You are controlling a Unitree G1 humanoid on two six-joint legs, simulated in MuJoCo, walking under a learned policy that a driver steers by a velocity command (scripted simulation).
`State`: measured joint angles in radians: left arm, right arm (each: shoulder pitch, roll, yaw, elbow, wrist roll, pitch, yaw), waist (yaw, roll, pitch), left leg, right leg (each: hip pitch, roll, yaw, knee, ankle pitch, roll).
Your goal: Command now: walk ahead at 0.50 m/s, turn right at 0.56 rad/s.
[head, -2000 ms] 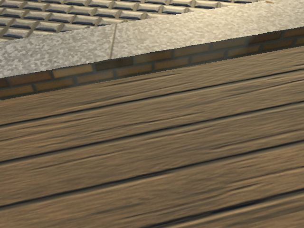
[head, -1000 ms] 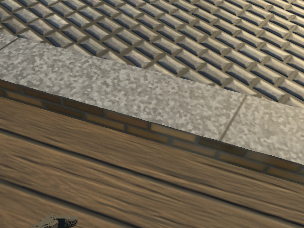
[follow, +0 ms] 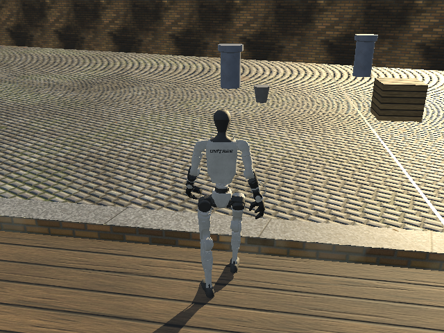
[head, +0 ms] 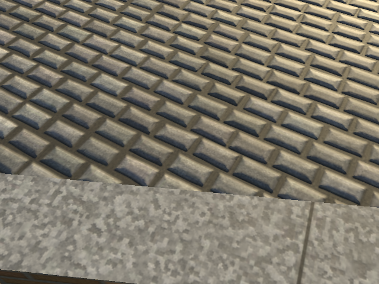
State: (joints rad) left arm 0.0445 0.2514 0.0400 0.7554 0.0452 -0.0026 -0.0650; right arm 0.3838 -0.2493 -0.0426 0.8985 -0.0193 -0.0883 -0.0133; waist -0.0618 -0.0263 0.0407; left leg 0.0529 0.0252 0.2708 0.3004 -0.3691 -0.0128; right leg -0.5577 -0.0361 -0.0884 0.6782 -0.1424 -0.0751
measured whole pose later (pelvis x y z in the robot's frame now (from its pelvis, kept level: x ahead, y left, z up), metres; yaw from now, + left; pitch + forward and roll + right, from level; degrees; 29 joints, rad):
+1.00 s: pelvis +0.36 +0.03 +0.12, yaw -19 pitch +1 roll -1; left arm 0.17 0.20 0.04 0.70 0.04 0.03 0.05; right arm 0.24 -0.16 -0.02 0.81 -0.02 -0.01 -0.03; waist 0.01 -0.04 0.05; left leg -0.57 -0.02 0.09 0.87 -0.32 0.09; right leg -0.74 0.12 0.14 1.63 -0.26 -0.04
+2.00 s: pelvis +0.65 -0.04 +0.16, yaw -18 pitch +4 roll -1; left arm 0.02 0.21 0.04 0.71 0.03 -0.03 -0.06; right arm 0.56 -0.17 -0.02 0.93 -0.01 -0.11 -0.01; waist -0.10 -0.02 -0.02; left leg 0.13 -0.05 -0.01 0.12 -0.31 0.06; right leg -0.69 -0.04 -0.08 0.69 -0.06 -0.05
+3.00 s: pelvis +1.09 -0.17 +0.16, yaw -19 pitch -1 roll +1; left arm 0.23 0.19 0.01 0.96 0.03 0.02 0.03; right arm 0.30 -0.18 -0.01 0.95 -0.02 -0.03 -0.01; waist -0.01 -0.03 0.01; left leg -0.26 -0.06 0.11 0.42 -0.16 0.08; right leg -0.29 -0.04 0.00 0.56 -0.26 -0.02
